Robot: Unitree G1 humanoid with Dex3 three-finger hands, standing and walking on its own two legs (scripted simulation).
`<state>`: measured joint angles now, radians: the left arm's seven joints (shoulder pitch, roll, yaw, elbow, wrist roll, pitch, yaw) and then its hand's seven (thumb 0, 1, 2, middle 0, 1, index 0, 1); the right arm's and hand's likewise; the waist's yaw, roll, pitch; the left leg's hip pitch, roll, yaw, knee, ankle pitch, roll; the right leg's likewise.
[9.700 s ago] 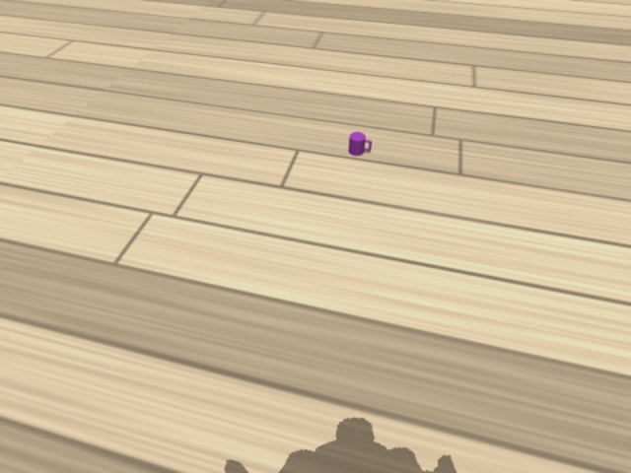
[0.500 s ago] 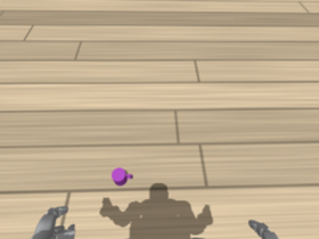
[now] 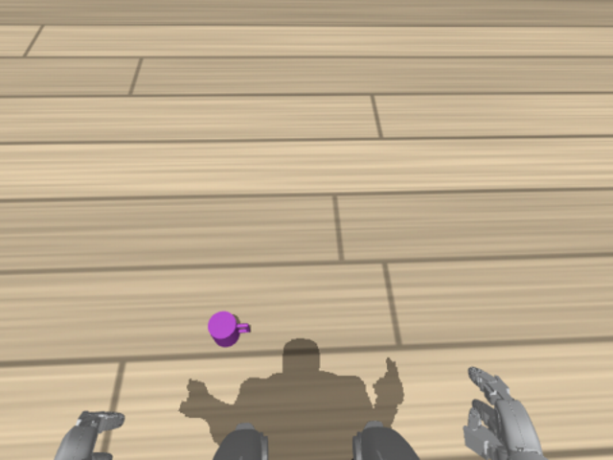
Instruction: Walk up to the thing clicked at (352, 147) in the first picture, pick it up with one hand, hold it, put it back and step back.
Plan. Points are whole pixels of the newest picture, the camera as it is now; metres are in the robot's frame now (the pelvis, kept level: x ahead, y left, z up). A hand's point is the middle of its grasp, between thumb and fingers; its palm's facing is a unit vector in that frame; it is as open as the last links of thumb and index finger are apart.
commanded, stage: rise first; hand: left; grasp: from above
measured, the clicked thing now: (230, 329) +0.49 +0.21 -0.66
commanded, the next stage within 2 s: none
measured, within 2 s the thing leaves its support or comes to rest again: neither
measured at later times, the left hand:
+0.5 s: hand out of the picture +0.14 +0.27 -0.20, palm faces -0.24 -0.82 -0.52, open 14.0 cm
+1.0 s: hand (167, 381) +0.29 +0.29 -0.39, palm faces -0.46 -0.32 -0.83, open 14.0 cm
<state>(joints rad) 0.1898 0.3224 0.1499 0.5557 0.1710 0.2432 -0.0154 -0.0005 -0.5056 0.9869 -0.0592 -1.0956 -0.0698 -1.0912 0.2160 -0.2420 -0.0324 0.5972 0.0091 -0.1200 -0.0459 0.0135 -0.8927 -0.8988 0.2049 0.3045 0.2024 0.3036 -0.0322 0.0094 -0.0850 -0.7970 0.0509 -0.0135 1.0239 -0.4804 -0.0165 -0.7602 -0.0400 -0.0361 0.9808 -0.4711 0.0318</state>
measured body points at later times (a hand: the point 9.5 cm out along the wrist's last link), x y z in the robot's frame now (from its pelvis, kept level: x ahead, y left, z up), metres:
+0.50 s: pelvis -0.02 +0.00 -0.06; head +0.10 +0.01 +0.37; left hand +0.15 +0.31 -0.16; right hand +0.16 -0.25 -0.15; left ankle +0.01 +0.13 -0.67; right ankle +0.00 -0.14 -0.67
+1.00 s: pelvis -0.08 -0.01 -0.26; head +0.13 +0.00 +0.14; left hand +0.32 +0.30 -0.34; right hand +0.05 -0.29 -0.40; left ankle +0.01 +0.12 -0.67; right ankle +0.00 -0.14 -0.67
